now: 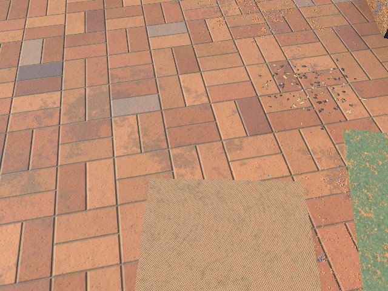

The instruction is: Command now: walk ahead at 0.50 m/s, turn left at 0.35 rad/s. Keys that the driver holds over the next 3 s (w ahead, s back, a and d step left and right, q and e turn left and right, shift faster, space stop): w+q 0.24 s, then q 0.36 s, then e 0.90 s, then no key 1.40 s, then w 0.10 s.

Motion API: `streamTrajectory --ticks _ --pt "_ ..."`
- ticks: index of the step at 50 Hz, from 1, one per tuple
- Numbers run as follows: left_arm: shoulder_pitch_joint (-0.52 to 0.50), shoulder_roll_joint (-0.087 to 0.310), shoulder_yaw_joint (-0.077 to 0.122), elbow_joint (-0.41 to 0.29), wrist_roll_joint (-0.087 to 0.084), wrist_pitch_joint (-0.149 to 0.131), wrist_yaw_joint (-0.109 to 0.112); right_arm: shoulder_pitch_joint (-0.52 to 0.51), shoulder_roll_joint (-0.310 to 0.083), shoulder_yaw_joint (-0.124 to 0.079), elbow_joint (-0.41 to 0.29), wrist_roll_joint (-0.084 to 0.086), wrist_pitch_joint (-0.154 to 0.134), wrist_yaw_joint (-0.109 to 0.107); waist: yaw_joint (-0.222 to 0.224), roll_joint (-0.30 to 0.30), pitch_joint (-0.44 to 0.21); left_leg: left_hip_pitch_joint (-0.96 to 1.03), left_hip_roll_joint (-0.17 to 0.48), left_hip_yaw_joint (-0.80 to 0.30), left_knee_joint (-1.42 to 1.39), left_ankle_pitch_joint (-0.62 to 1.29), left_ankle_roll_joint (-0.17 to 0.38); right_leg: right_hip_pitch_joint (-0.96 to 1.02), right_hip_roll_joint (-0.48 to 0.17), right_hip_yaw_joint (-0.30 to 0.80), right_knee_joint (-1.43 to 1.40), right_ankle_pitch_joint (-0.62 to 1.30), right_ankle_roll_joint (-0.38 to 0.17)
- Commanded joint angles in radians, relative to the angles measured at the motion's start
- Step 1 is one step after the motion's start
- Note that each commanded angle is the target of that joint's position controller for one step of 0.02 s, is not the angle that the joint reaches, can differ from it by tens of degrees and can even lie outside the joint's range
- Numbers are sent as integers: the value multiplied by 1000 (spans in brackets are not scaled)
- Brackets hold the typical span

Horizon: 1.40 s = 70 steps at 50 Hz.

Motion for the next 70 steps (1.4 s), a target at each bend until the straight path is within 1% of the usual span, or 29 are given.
streamTrajectory --ticks 1,2,3,4,5,8,12,16,22,26,27,28,29,31,37,44,46,47,48,52,57,61,62,63,64,65,66,68,70 --pt "-3 183 35 -33 10 -1 18 179 -125 -39 -6 -4 -22 -15 -119 -120 -102 232 -96 44 -55 -104 69 -20 -305 -22 438 1350 -1" --pt "-43 196 37 -51 -1 1 17 327 -155 -55 34 -18 -30 -21 -203 -93 -168 454 -52 -36 -131 -57 112 -169 -282 -51 676 1158 7" --pt "-38 142 21 -105 -19 -9 9 424 -269 -88 42 -27 -26 -33 -212 72 -267 707 203 -396 -143 -47 221 -458 -161 -102 1063 618 37" --pt "-6 122 24 -132 -18 -17 -8 353 -284 -93 36 3 -17 -25 -119 202 -319 854 354 -864 -267 81 353 -781 16 39 1303 -132 58" --pt "-64 136 19 -142 4 -21 -15 283 -256 -91 30 30 -13 -19 -108 53 -208 757 321 -739 -292 -16 326 -864 -80 146 1299 -49 43" --pt "-128 126 15 -173 9 -13 -24 192 -136 -56 21 22 -15 -27 -31 -68 4 411 202 -486 -379 93 221 -793 -175 115 1083 47 73" --pt "-144 95 3 -202 22 38 -33 233 -183 -65 31 27 -40 -30 -16 -2 -16 327 117 -370 -412 225 199 -754 -191 66 919 107 131" --pt "-278 89 -2 -256 10 42 -29 294 -195 -69 35 31 -29 -36 -59 25 -18 372 62 -299 -314 648 109 -773 -155 29 717 241 162" --pt "-397 109 -12 -306 -9 37 -20 352 -199 -76 20 15 12 -61 -123 71 -67 533 63 -387 -174 676 51 -767 -83 56 519 275 138" --pt "-178 171 4 -252 -5 4 4 216 -218 -82 -39 20 2 -60 7 65 -116 452 8 -443 59 603 -18 -411 -80 104 223 388 69" --pt "-69 237 17 -248 6 -8 18 227 -162 -64 -77 41 -10 -53 33 -51 -236 325 -38 -387 289 282 -52 -158 -303 266 252 691 13" --pt "-93 296 29 -276 2 12 15 410 -90 -55 -82 66 -2 -66 -56 -268 -372 122 -209 -228 565 -626 -72 44 -620 560 322 1235 -155" --pt "-94 236 32 -277 -27 33 8 445 -183 -65 -43 19 20 -76 -60 -178 -408 84 -132 -194 671 -593 -68 -34 -620 630 319 1145 -208" --pt "-191 106 -6 -294 -24 44 9 293 -191 -71 -45 -4 44 -59 -58 -68 -189 65 -84 -189 651 -448 -93 -250 -447 386 230 848 -138" --pt "-240 96 -19 -240 -4 34 -6 294 -89 -23 -22 4 88 -38 -111 -171 -137 285 -68 -150 289 -358 -119 -469 -282 195 131 607 -88" --pt "-187 200 40 -221 -21 103 -31 227 -117 -10 -24 10 72 -69 -89 -173 -57 432 -75 -75 -150 -213 -55 -573 -252 367 100 67 -47" --pt "-186 130 30 -244 -31 102 -30 245 -194 -20 -42 -15 46 -85 -93 -11 -68 535 145 -294 -312 -301 13 -705 -176 312 233 -38 46" --pt "-235 100 28 -276 -43 99 -28 195 -263 -44 -44 -9 47 -87 -86 210 -1 396 313 -492 -425 -341 102 -764 0 105 433 -74 76" --pt "-218 148 45 -262 -13 102 -25 135 -234 -41 -60 -16 44 -88 -76 172 30 300 377 -473 -421 -157 157 -711 -32 84 679 -149 83" --pt "-81 138 63 -202 -7 130 -31 33 -139 -15 -90 1 28 -96 12 101 -30 398 247 -198 -296 354 112 -703 -60 73 920 -81 102" --pt "-197 97 41 -265 -24 144 -59 132 -187 -38 -64 0 38 -83 -81 157 -58 511 264 -140 -218 386 99 -621 -84 12 633 -105 115" --pt "-162 110 45 -277 -25 135 -53 118 -230 -58 -56 10 44 -69 -50 148 -74 467 268 -101 -96 357 52 -457 -51 -48 357 20 80" --pt "-147 124 47 -275 -15 122 -44 134 -227 -60 -48 12 42 -67 -29 93 -80 403 244 -60 -13 238 -2 -369 -55 -6 217 170 67" --pt "-116 219 69 -278 -1 107 -35 164 -187 -52 -65 5 42 -63 -30 -113 -102 223 167 15 207 -57 -74 -225 -231 260 134 339 27" --pt "-65 361 102 -282 -18 101 -40 96 -104 -24 -140 4 54 -73 -10 -321 -72 -26 -15 21 349 -560 -126 -215 -492 591 147 775 -147" --pt "34 276 83 -241 -38 97 -40 64 -150 -37 -108 -14 74 -72 12 -75 -68 -9 36 -98 503 -553 -122 -182 -444 452 258 1084 -168" --pt "-6 313 95 -261 -32 101 -31 99 -114 -24 -128 13 74 -76 9 -231 -129 -28 5 -108 548 -534 -121 -213 -464 489 222 909 -243" --pt "-177 214 70 -287 -33 120 -18 43 -184 -44 -116 7 63 -73 -38 -158 -13 -37 51 -142 487 -351 -122 -307 -312 396 147 542 -147" --pt "-182 203 64 -293 -31 124 -18 79 -189 -49 -98 0 64 -58 -49 -125 -52 4 24 -124 483 -291 -130 -296 -266 354 157 595 -122"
